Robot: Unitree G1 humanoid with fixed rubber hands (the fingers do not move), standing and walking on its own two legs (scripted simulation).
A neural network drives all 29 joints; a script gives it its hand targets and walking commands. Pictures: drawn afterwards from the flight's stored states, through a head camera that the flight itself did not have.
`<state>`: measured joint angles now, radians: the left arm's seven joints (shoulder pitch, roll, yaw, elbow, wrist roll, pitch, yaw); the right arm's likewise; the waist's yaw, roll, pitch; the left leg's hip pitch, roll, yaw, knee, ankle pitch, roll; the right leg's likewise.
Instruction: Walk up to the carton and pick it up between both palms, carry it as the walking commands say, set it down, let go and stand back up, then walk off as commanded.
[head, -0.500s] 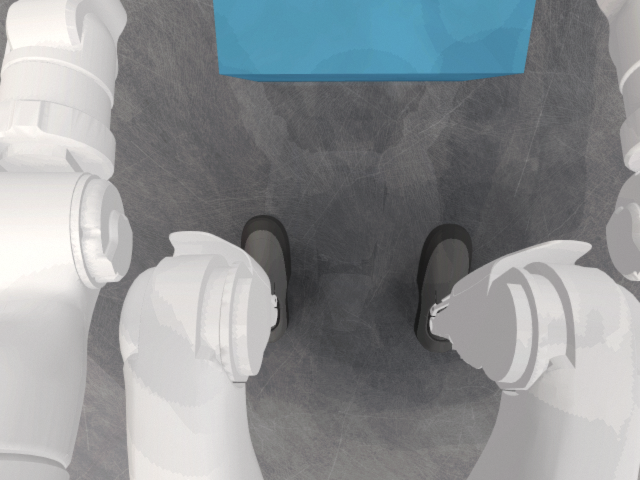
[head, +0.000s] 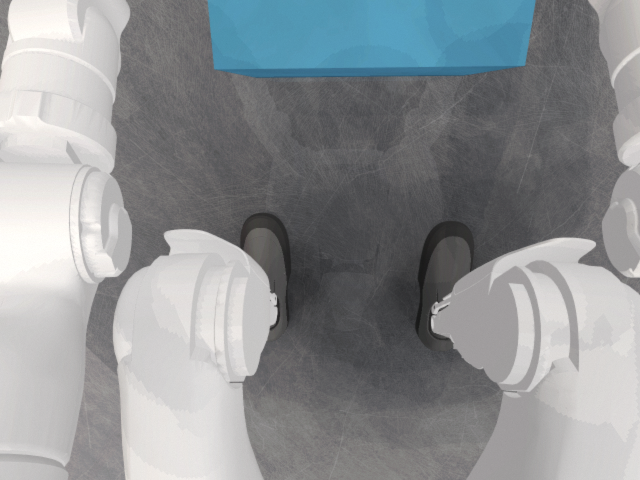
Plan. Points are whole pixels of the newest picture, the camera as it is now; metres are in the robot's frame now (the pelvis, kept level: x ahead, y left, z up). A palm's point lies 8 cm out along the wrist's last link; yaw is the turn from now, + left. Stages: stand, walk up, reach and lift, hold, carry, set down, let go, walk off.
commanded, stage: reach and lift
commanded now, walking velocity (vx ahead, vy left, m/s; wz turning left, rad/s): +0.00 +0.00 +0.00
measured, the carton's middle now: out of the picture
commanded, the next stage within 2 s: none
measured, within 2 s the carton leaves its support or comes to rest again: leaves its support in 1.38 s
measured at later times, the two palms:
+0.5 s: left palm out of the picture +0.56 +0.19 -0.19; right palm out of the picture +0.57 -0.17 -0.18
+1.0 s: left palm out of the picture +0.56 +0.19 -0.19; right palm out of the picture +0.57 -0.17 -0.19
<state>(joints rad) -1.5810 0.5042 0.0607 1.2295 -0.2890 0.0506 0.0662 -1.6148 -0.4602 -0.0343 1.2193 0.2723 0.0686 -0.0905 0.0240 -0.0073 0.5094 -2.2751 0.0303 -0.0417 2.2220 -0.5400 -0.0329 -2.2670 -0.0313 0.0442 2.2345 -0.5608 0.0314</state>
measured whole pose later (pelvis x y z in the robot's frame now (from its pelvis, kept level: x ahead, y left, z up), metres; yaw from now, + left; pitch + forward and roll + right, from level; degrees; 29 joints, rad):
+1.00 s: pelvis +0.00 +0.00 -0.01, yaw -1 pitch +33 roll +0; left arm -1.62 0.42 0.12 1.19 -0.18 0.13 0.01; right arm -1.62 -0.43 -0.08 1.18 0.22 0.12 -0.04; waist 0.03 -0.03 0.52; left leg -2.28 0.04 -0.05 2.25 -0.55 -0.03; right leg -2.28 -0.01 0.04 2.26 -0.55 0.03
